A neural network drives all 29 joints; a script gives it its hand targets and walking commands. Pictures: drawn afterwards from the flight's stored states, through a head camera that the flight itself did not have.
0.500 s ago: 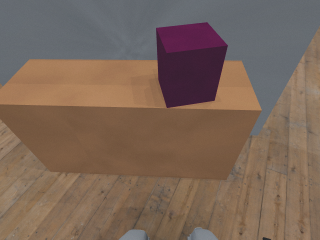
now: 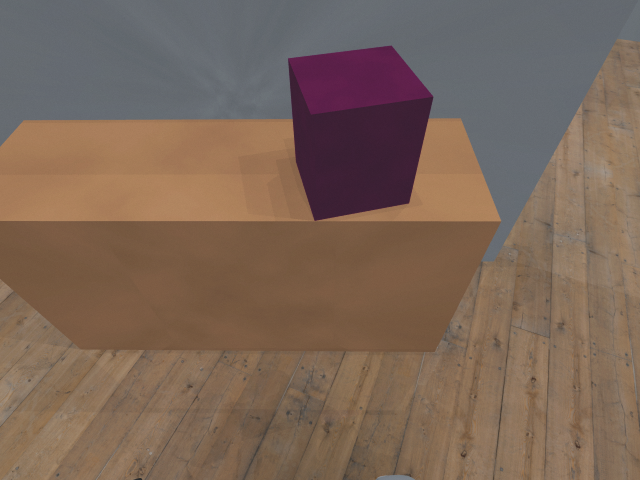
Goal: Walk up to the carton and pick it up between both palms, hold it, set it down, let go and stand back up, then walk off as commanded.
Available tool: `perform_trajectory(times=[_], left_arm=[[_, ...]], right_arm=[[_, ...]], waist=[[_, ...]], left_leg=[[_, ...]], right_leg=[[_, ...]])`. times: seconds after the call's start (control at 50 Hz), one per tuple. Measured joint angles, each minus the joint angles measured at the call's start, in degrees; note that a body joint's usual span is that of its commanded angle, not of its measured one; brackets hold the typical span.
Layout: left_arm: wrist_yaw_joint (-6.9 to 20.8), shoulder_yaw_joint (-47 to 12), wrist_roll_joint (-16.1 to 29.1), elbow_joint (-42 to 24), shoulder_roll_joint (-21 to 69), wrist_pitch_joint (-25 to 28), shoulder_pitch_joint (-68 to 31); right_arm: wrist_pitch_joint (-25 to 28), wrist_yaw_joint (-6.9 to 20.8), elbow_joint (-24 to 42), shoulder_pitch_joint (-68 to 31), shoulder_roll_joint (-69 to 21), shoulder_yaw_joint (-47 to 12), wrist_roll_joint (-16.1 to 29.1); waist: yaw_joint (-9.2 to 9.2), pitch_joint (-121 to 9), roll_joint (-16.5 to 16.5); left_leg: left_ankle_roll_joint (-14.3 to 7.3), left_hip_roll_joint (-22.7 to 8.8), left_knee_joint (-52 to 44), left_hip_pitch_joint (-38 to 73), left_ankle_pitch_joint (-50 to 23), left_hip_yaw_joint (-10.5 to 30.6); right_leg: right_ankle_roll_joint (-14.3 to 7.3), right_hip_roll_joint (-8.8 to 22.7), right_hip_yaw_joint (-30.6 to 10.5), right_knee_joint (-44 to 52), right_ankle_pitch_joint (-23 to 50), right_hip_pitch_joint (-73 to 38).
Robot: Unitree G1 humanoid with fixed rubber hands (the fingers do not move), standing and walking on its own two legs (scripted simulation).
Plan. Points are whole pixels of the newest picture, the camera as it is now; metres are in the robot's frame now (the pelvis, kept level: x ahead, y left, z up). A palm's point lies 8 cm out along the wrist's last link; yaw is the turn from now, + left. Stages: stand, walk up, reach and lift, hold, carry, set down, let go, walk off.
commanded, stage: stand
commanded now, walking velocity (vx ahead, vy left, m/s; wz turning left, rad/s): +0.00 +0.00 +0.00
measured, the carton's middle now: (352, 135) +0.73 -0.04 +0.00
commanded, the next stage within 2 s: none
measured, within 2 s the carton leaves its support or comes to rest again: neither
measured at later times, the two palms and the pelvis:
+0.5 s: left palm out of the picture +0.13 +0.29 -0.11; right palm out of the picture +0.14 -0.27 -0.11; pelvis +0.05 +0.01 +0.01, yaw +1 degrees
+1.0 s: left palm (109, 472) +0.15 +0.29 -0.11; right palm (538, 459) +0.17 -0.27 -0.11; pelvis +0.08 +0.01 +0.01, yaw +2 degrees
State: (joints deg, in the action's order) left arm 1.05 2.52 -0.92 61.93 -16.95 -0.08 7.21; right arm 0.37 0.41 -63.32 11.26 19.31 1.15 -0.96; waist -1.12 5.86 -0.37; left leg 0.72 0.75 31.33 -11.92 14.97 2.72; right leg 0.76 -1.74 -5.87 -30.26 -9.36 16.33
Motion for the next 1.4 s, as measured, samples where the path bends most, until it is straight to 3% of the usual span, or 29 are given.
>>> perform_trajectory(times=[0.5, 1.4], left_arm=[[-0.39, -1.15, 0.59, 3.85, -0.39, 0.65, -5.23], [-1.43, -0.66, 0.3, 2.84, -0.22, 0.15, -4.62]], right_arm=[[0.9, -0.42, -0.56, -8.02, -1.36, -1.25, 0.72], [-0.1, -1.35, 0.16, -6.47, -1.46, -0.25, 0.66]], waist=[[1.23, 0.02, -0.16], [1.15, -0.61, -0.26]], left_leg=[[-0.21, 0.11, -9.9, 6.69, -1.64, 0.54], [-0.26, -0.18, -11.92, 11.11, 1.28, 1.77]], right_leg=[[0.19, 0.87, 0.47, 7.96, 0.21, -6.08], [-0.32, 0.86, 1.84, 8.1, -4.14, -10.02]])
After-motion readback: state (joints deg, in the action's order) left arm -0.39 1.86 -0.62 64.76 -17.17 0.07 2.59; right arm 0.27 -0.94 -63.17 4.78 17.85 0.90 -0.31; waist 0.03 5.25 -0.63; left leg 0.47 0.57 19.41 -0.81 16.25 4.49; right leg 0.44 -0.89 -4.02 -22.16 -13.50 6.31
